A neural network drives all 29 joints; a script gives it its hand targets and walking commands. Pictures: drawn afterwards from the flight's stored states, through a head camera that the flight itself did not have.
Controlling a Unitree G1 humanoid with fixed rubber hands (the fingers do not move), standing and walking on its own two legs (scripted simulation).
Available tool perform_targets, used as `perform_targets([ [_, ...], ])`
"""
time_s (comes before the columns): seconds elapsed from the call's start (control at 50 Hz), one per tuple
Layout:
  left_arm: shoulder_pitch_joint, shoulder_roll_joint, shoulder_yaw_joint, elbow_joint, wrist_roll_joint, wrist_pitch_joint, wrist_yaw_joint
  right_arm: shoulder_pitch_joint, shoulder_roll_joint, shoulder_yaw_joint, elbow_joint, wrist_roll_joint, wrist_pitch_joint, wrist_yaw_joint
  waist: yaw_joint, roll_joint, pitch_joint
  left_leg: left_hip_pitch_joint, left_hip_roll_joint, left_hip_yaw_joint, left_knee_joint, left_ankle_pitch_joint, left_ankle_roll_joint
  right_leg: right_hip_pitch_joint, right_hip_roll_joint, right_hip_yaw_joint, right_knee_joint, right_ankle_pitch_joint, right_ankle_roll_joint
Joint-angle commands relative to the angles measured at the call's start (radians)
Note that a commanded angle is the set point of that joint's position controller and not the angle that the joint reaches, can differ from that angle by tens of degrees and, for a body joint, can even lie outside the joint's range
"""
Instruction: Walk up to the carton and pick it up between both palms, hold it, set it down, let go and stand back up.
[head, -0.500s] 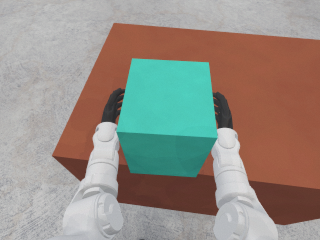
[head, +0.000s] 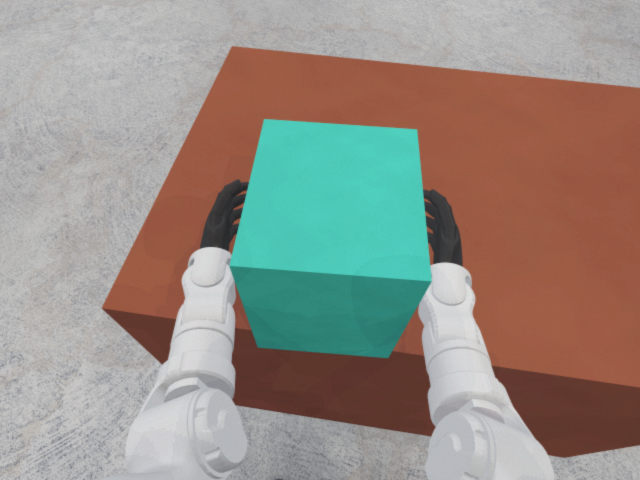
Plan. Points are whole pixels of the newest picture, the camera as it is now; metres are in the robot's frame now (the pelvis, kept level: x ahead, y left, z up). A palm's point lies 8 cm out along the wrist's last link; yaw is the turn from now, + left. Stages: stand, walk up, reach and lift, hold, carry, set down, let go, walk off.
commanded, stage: reach and lift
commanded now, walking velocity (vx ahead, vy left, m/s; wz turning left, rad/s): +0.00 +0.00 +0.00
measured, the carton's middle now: (330, 247) +0.42 +0.02 +0.01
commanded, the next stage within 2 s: none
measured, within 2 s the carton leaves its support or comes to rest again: leaves its support in 1.66 s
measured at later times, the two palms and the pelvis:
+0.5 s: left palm (219, 239) +0.41 +0.16 +0.04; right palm (443, 254) +0.39 -0.13 +0.05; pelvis +0.00 +0.00 +0.00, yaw +0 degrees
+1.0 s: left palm (219, 240) +0.41 +0.16 +0.04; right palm (444, 255) +0.39 -0.13 +0.05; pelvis +0.00 +0.00 +0.00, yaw +0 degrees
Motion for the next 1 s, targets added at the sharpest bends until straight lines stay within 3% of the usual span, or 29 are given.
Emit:
perform_targets([
  [0.0, -0.405, -0.405, -0.218, -0.002, 0.030, -0.026, -0.043, -0.372, 0.403, 0.252, 0.001, -0.040, -0.043, 0.080, -0.011, 0.061, -0.534, 0.315, -0.022, 0.026, 0.076, 0.266, -0.024, 0.156, 0.020, -0.002, 0.082, 0.476, 0.066],
  [0.22, -0.404, -0.416, -0.223, -0.003, 0.034, -0.026, -0.038, -0.371, 0.397, 0.253, -0.007, -0.040, -0.041, 0.087, -0.010, 0.069, -0.537, 0.355, -0.019, 0.023, 0.083, 0.286, -0.037, 0.107, 0.028, -0.010, 0.059, 0.435, 0.060],
  [0.82, -0.437, -0.419, -0.220, 0.036, 0.027, -0.037, -0.033, -0.386, 0.409, 0.277, 0.005, -0.033, -0.048, 0.073, -0.012, 0.064, -0.546, 0.305, -0.014, 0.017, 0.073, 0.250, -0.020, 0.111, 0.021, -0.004, 0.064, 0.442, 0.059],
  [0.98, -0.547, -0.444, -0.231, 0.026, 0.022, -0.127, -0.013, -0.456, 0.404, 0.289, 0.036, -0.080, -0.174, 0.064, -0.015, 0.057, -0.693, 0.323, -0.006, 0.023, 0.080, 0.372, -0.025, 0.126, 0.028, -0.005, 0.086, 0.604, 0.070],
])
